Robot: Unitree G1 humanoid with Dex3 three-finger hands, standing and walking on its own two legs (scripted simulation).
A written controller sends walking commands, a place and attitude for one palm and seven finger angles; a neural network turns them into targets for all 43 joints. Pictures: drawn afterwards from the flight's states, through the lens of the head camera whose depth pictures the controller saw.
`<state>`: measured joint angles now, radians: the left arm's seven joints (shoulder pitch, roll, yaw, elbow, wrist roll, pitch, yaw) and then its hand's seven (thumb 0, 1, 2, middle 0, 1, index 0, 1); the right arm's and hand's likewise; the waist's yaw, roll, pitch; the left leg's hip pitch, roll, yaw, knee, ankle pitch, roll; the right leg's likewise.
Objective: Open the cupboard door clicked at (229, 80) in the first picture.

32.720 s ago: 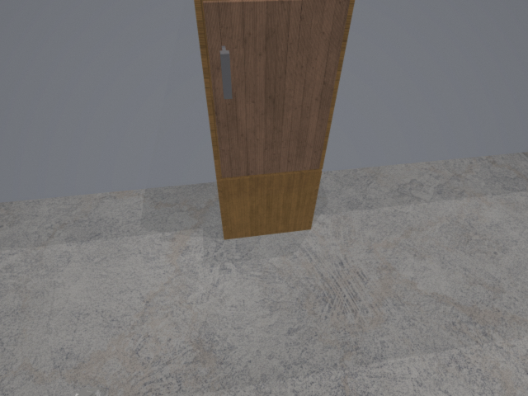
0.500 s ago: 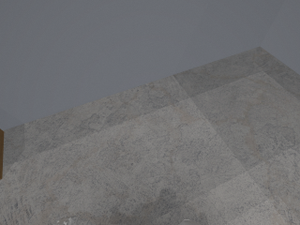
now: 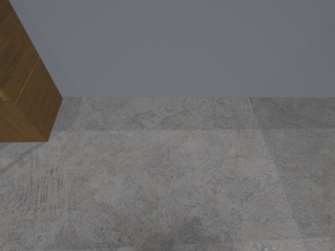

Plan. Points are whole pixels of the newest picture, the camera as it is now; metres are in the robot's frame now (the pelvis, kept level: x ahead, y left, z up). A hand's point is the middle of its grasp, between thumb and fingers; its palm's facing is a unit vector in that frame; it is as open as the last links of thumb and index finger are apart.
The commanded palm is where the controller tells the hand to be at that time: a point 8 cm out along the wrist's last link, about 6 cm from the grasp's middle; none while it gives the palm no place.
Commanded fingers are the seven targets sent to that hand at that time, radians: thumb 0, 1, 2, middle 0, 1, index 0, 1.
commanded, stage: turn to face it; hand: left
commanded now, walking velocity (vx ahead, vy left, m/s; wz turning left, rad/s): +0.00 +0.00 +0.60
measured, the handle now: out of the picture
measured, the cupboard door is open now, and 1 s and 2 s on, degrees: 46 46 46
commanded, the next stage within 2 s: take the last steps up to it in 1.46 s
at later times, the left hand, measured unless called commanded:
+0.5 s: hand out of the picture +0.08 +0.17 -0.13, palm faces +0.25 -0.92 -0.29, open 7.4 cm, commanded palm none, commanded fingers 0.00 0.90 0.90 -0.20 -0.30 -0.20 -0.30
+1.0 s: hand out of the picture -0.08 +0.19 -0.17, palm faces +0.60 -0.77 -0.24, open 7.4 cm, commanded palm none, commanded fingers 0.00 0.90 0.90 -0.20 -0.30 -0.20 -0.30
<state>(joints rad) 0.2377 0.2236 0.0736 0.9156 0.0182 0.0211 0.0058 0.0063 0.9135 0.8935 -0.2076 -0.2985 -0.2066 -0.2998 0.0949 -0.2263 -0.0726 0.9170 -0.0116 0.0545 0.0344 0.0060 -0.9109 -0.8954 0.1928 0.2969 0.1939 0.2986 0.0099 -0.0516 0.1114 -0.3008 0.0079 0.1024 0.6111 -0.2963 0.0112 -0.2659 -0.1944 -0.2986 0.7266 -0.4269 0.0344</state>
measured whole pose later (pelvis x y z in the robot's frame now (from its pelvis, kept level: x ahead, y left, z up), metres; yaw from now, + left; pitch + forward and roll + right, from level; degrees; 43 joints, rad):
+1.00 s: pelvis +0.01 -0.01 +0.00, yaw +35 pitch +1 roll +0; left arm 0.23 0.25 0.08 0.95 0.02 0.08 0.01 0.01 0.91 0.89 -0.20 -0.30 -0.20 -0.30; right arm 0.09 -0.23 -0.05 0.89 -0.02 0.03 0.01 0.00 -0.91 -0.89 0.19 0.30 0.20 0.30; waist 0.02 -0.05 0.10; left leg -0.32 -0.02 0.08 0.62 -0.32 0.06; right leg -0.43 -0.12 -0.09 1.12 -0.52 0.07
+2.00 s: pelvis +0.02 +0.04 +0.00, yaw +55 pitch +0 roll +1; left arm 0.42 0.21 0.07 1.13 0.03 0.02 -0.01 0.01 0.91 0.89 -0.20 -0.30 -0.20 -0.30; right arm 0.09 -0.20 -0.05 0.95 -0.02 -0.02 0.03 0.00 -0.91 -0.90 0.19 0.30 0.19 0.30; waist 0.07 -0.06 0.05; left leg -0.29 0.01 0.11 0.58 -0.28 0.03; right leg -0.21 -0.18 -0.15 0.76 -0.49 0.04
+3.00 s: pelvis +0.20 +0.35 +0.01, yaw +53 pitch +0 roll +0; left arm 0.41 0.13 0.04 1.16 0.02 -0.06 0.00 0.00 0.92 0.89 -0.20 -0.30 -0.20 -0.30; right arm 0.09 -0.20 -0.05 1.01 -0.02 -0.03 0.02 0.01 -0.93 -0.90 0.19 0.30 0.19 0.30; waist 0.06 -0.02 0.05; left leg -0.39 0.04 0.11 0.54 -0.19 -0.01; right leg 0.00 -0.05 -0.12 0.43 -0.42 0.01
